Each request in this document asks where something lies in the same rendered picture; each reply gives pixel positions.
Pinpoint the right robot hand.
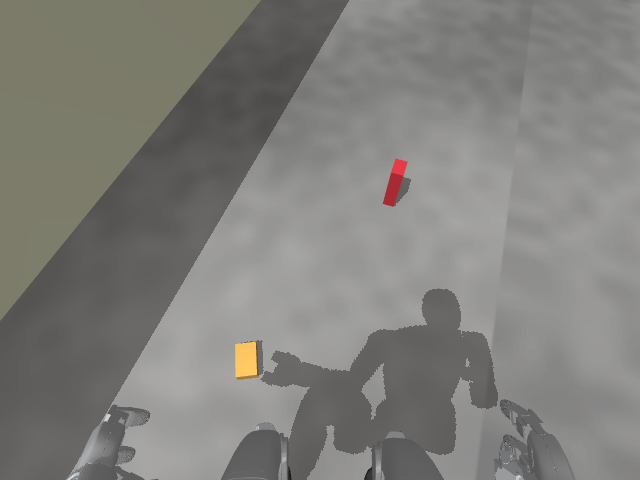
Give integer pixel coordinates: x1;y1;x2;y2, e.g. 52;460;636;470
494;399;575;480

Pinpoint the left robot hand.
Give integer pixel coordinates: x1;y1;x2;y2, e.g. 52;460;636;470
75;405;159;480

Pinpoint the left robot arm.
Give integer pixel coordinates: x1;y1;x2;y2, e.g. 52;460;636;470
66;464;117;480

